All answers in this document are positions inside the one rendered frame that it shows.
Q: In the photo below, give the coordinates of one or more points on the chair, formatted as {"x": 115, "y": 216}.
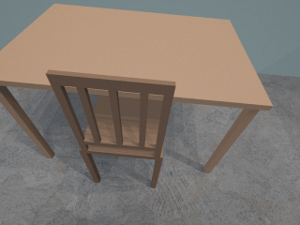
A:
{"x": 118, "y": 126}

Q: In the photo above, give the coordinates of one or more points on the table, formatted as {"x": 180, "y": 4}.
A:
{"x": 203, "y": 56}

